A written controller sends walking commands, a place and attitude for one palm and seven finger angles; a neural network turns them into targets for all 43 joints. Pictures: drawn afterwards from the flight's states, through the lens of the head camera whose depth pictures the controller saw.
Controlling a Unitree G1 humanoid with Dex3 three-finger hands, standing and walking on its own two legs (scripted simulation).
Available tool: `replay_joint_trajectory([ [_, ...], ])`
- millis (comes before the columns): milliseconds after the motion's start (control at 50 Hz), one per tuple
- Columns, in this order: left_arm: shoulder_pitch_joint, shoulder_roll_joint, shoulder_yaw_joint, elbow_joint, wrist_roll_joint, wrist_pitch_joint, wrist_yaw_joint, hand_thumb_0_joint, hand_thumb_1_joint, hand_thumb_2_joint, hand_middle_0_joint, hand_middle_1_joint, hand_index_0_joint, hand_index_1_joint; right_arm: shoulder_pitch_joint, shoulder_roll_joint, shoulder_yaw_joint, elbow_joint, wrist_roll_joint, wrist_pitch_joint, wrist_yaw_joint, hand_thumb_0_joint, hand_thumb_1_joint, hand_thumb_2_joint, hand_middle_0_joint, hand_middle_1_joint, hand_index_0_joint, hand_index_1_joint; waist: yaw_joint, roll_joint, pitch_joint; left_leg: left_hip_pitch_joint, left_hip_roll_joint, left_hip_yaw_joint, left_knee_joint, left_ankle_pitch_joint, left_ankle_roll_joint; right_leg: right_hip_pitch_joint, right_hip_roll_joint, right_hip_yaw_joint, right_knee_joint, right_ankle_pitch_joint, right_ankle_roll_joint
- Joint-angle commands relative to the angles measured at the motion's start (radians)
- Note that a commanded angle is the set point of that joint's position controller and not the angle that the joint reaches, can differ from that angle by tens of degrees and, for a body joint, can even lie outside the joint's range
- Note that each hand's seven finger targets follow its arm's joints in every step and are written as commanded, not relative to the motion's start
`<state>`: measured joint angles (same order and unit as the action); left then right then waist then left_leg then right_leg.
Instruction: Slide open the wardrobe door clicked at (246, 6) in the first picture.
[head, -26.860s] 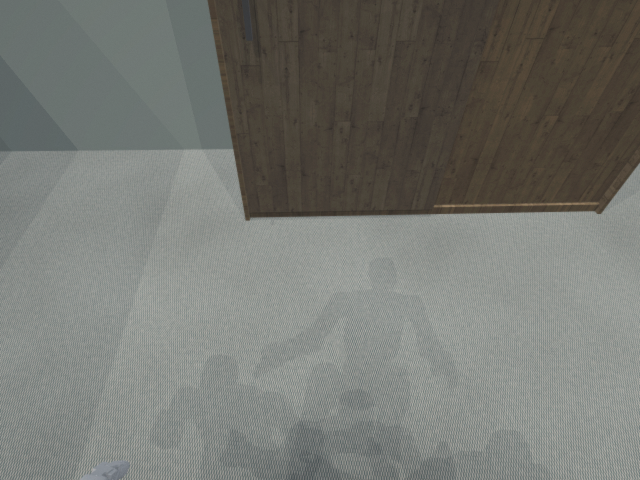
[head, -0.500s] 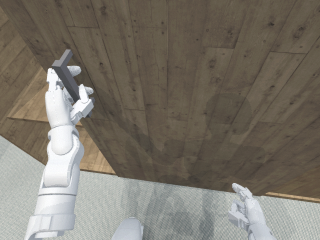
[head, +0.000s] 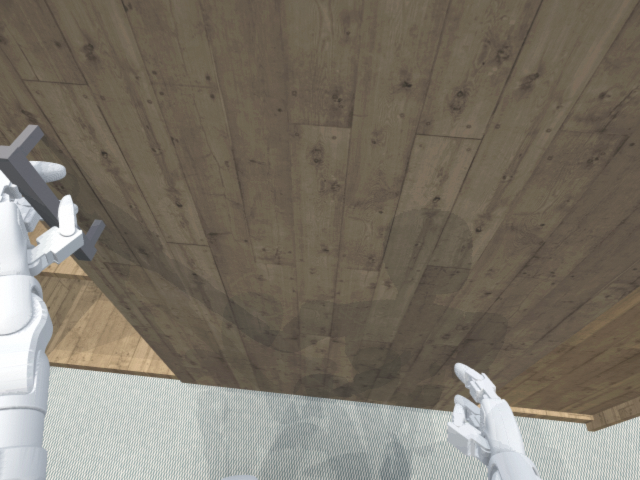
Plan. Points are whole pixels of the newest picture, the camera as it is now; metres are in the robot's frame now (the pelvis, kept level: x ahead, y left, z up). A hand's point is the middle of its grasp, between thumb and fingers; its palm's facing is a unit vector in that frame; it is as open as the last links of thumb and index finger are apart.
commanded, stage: stop walking and hold the door there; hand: left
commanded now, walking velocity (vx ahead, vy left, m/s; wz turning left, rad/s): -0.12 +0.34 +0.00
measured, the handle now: (60, 199) +0.35 +0.37 +0.13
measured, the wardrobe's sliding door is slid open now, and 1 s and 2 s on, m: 0.44 0.44 0.44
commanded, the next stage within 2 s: none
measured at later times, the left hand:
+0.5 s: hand (68, 231) +0.31 +0.33 +0.13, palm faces +0.48 -0.84 -0.26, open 5.9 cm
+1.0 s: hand (68, 230) +0.31 +0.33 +0.13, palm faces +0.48 -0.84 -0.27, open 5.7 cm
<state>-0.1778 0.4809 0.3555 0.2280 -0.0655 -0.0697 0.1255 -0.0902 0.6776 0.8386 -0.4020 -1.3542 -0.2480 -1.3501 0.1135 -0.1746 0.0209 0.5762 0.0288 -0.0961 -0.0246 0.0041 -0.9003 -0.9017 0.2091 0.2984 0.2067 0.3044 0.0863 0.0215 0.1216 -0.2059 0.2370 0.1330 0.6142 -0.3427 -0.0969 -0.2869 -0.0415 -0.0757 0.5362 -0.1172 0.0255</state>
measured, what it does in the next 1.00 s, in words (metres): steps on the spot: left foot, then right foot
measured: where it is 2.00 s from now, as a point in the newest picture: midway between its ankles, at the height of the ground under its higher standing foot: outside the picture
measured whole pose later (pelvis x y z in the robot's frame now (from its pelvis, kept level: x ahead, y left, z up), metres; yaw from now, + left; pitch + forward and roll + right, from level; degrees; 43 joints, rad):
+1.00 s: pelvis -0.08 +0.03 +0.01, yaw -6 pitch -1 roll -1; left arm -0.43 0.53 0.39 0.84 -0.02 -0.18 0.13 -0.08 0.70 0.83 -0.37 -1.35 -0.35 -1.39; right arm 0.27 -0.33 -0.02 0.75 0.04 -0.07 -0.11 0.01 -0.90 -0.90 0.21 0.30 0.20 0.30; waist -0.01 0.03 -0.01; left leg -0.30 0.07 0.17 0.48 -0.16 0.03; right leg -0.22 0.00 -0.05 0.48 -0.24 -0.01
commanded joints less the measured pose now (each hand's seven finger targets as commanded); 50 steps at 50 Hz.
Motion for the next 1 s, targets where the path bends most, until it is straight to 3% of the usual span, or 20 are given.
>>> replay_joint_trajectory([
  [0, -0.164, 0.399, 0.241, -0.068, 0.053, -0.058, 0.011, 0.0, 0.9, 0.9, -0.45, -1.4, -0.45, -1.4, -0.065, -0.143, -0.047, -0.063, 0.0, -0.027, -0.064, 0.0, -0.9, -0.9, 0.2, 0.3, 0.2, 0.3, -0.059, -0.285, -0.353, -0.236, -0.191, -0.151, 0.529, -0.28, 0.068, 0.22, -0.366, 0.385, -0.181, 0.794, -0.117],
  [20, -0.123, 0.423, 0.257, -0.002, 0.061, -0.05, 0.013, 0.0, 0.9, 0.9, -0.45, -1.4, -0.45, -1.4, -0.049, -0.175, -0.046, -0.043, 0.004, -0.02, -0.059, 0.0, -0.9, -0.9, 0.2, 0.3, 0.2, 0.3, -0.062, -0.2, -0.308, -0.264, -0.18, -0.135, 0.545, -0.264, 0.054, 0.19, -0.393, 0.427, -0.189, 0.729, -0.161],
  [40, -0.171, 0.406, 0.269, -0.058, 0.04, -0.073, 0.018, 0.0, 0.9, 0.9, -0.45, -1.4, -0.45, -1.4, -0.034, -0.195, -0.058, -0.035, 0.016, -0.018, -0.053, 0.0, -0.9, -0.9, 0.2, 0.3, 0.2, 0.3, -0.058, -0.343, -0.384, -0.298, -0.192, -0.157, 0.563, -0.255, 0.046, 0.311, -0.361, 0.379, -0.112, 0.808, -0.176],
  [80, -0.156, 0.366, 0.29, 0.014, 0.04, -0.088, 0.034, 0.0, 0.9, 0.9, -0.45, -1.4, -0.45, -1.4, -0.061, -0.197, -0.06, -0.026, 0.019, -0.019, -0.069, 0.0, -0.9, -0.9, 0.2, 0.3, 0.2, 0.3, -0.063, -0.363, -0.429, -0.289, -0.193, -0.138, 0.476, -0.217, 0.043, 0.384, -0.321, 0.232, -0.031, 0.94, -0.161],
  [140, -0.114, 0.353, 0.276, 0.107, 0.049, -0.084, 0.036, 0.0, 0.9, 0.9, -0.45, -1.4, -0.45, -1.4, -0.055, -0.201, -0.064, -0.016, 0.019, 0.013, -0.076, 0.0, -0.9, -0.9, 0.2, 0.3, 0.2, 0.3, -0.064, -0.231, -0.416, -0.173, -0.214, -0.084, 0.272, -0.135, 0.059, 0.287, -0.3, 0.194, -0.054, 0.76, -0.136],
  [200, -0.232, 0.308, 0.202, 0.039, 0.049, -0.093, 0.031, 0.0, 0.9, 0.9, -0.45, -1.4, -0.45, -1.4, -0.036, -0.217, -0.073, -0.012, 0.015, 0.017, -0.077, 0.0, -0.9, -0.9, 0.2, 0.3, 0.2, 0.3, -0.07, -0.207, -0.373, -0.066, -0.218, -0.073, 0.116, -0.075, 0.068, 0.141, -0.287, 0.204, -0.136, 0.376, -0.125],
  [240, -0.247, 0.267, 0.158, 0.043, 0.05, -0.104, 0.032, 0.0, 0.9, 0.9, -0.45, -1.4, -0.45, -1.4, -0.004, -0.226, -0.078, 0.006, 0.013, 0.022, -0.075, 0.0, -0.9, -0.9, 0.2, 0.3, 0.2, 0.3, -0.09, -0.115, -0.339, 0.075, -0.207, -0.058, -0.108, 0.074, 0.072, 0.026, -0.225, 0.151, -0.134, 0.026, -0.087],
  [260, -0.26, 0.254, 0.144, 0.041, 0.051, -0.118, 0.03, 0.0, 0.9, 0.9, -0.45, -1.4, -0.45, -1.4, -0.002, -0.241, -0.086, 0.004, 0.01, 0.021, -0.078, 0.0, -0.9, -0.9, 0.2, 0.3, 0.2, 0.3, -0.09, -0.032, -0.302, 0.118, -0.164, -0.057, -0.178, 0.113, 0.077, -0.041, -0.162, 0.119, -0.093, -0.114, -0.066],
  [300, -0.305, 0.226, 0.103, -0.01, 0.05, -0.143, 0.029, 0.0, 0.9, 0.9, -0.45, -1.4, -0.45, -1.4, 0.001, -0.281, -0.087, -0.021, 0.014, 0.021, -0.073, 0.0, -0.9, -0.9, 0.2, 0.3, 0.2, 0.3, -0.072, 0.327, -0.242, -0.031, 0.076, -0.34, -0.365, 0.077, 0.203, -0.083, 0.019, 0.004, 0.171, -0.379, -0.013],
  [320, -0.332, 0.243, 0.104, -0.022, 0.043, -0.145, 0.035, 0.0, 0.9, 0.9, -0.45, -1.4, -0.45, -1.4, 0.0, -0.265, -0.086, -0.037, 0.018, 0.025, -0.073, 0.0, -0.9, -0.9, 0.2, 0.3, 0.2, 0.3, -0.073, 0.32, -0.223, -0.107, 0.123, -0.404, -0.424, 0.015, 0.263, -0.058, 0.05, 0.031, 0.334, -0.419, -0.017],
  [340, -0.325, 0.193, 0.053, 0.033, 0.067, -0.14, 0.029, 0.0, 0.9, 0.9, -0.45, -1.4, -0.45, -1.4, 0.004, -0.223, -0.068, -0.01, 0.016, 0.018, -0.068, 0.0, -0.9, -0.9, 0.2, 0.3, 0.2, 0.3, -0.086, 0.309, -0.228, -0.147, 0.108, -0.393, -0.466, -0.159, 0.252, -0.068, 0.034, 0.073, 0.427, -0.385, -0.028],
  [360, -0.343, 0.207, 0.066, 0.066, 0.067, -0.133, 0.031, 0.0, 0.9, 0.9, -0.45, -1.4, -0.45, -1.4, 0.016, -0.233, -0.074, -0.006, 0.015, 0.01, -0.072, 0.0, -0.9, -0.9, 0.2, 0.3, 0.2, 0.3, -0.092, 0.285, -0.189, -0.16, 0.098, -0.377, -0.454, -0.181, 0.249, -0.083, 0.018, 0.084, 0.442, -0.329, -0.026],
  [420, -0.359, 0.262, 0.097, 0.118, 0.06, -0.117, 0.031, 0.0, 0.9, 0.9, -0.45, -1.4, -0.45, -1.4, 0.066, -0.25, -0.074, 0.02, 0.015, -0.006, -0.075, 0.0, -0.9, -0.9, 0.2, 0.3, 0.2, 0.3, -0.078, 0.151, -0.211, -0.024, 0.043, -0.249, -0.367, 0.027, 0.221, -0.052, 0.016, 0.029, 0.237, -0.288, 0.001],
  [460, -0.392, 0.2, 0.028, 0.128, 0.058, -0.111, 0.018, 0.0, 0.9, 0.9, -0.45, -1.4, -0.45, -1.4, 0.085, -0.245, -0.064, 0.016, 0.011, -0.014, -0.073, 0.0, -0.9, -0.9, 0.2, 0.3, 0.2, 0.3, -0.088, 0.164, -0.236, 0.031, 0.027, -0.214, -0.337, 0.081, 0.194, -0.001, 0.034, -0.008, 0.071, -0.305, -0.001],
  [500, -0.397, 0.205, 0.02, 0.157, 0.061, -0.105, 0.012, 0.0, 0.9, 0.9, -0.45, -1.4, -0.45, -1.4, 0.088, -0.253, -0.059, 0.016, 0.005, -0.022, -0.073, 0.0, -0.9, -0.9, 0.2, 0.3, 0.2, 0.3, -0.092, 0.201, -0.243, 0.027, 0.02, -0.205, -0.333, 0.05, 0.175, 0.071, 0.04, -0.014, -0.058, -0.233, -0.01],
  [600, -0.41, 0.347, 0.128, 0.233, 0.066, -0.104, 0.012, 0.0, 0.9, 0.9, -0.45, -1.4, -0.45, -1.4, 0.094, -0.256, -0.064, 0.021, -0.012, -0.027, -0.075, 0.0, -0.9, -0.9, 0.2, 0.3, 0.2, 0.3, -0.108, 0.035, -0.287, 0.036, -0.071, -0.097, -0.177, 0.188, 0.108, 0.078, -0.092, 0.13, -0.152, 0.008, -0.068],
  [640, -0.401, 0.332, 0.126, 0.292, 0.05, -0.097, 0.006, 0.0, 0.9, 0.9, -0.45, -1.4, -0.45, -1.4, 0.099, -0.26, -0.071, 0.04, 0.005, -0.021, -0.078, 0.0, -0.9, -0.9, 0.2, 0.3, 0.2, 0.3, -0.093, -0.069, -0.336, 0.053, -0.079, -0.084, -0.151, 0.237, 0.113, 0.102, -0.077, 0.119, -0.138, 0.065, -0.044],
  [800, -0.495, 0.31, 0.081, 0.431, 0.057, -0.123, -0.001, 0.0, 0.9, 0.9, -0.45, -1.4, -0.45, -1.4, 0.091, -0.261, -0.066, 0.049, 0.013, -0.013, -0.085, 0.0, -0.9, -0.9, 0.2, 0.3, 0.2, 0.3, -0.1, 0.022, -0.229, 0.053, -0.071, -0.124, -0.211, 0.034, 0.127, -0.065, -0.056, 0.135, -0.198, -0.233, -0.041],
  [880, -0.509, 0.319, 0.083, 0.476, 0.059, -0.137, 0.0, 0.0, 0.9, 0.9, -0.45, -1.4, -0.45, -1.4, 0.099, -0.273, -0.07, 0.051, 0.015, -0.013, -0.09, 0.0, -0.9, -0.9, 0.2, 0.3, 0.2, 0.3, -0.096, 0.041, -0.225, 0.05, -0.061, -0.145, -0.244, 0.024, 0.131, -0.062, -0.038, 0.121, -0.181, -0.224, -0.04],
  [980, -0.55, 0.241, 0.011, 0.458, 0.057, -0.151, -0.007, 0.0, 0.9, 0.9, -0.45, -1.4, -0.45, -1.4, 0.099, -0.265, -0.065, 0.04, 0.017, -0.018, -0.094, 0.0, -0.9, -0.9, 0.2, 0.3, 0.2, 0.3, -0.097, 0.079, -0.243, 0.067, -0.048, -0.161, -0.271, 0.047, 0.134, -0.045, -0.021, 0.102, -0.153, -0.186, -0.036],
])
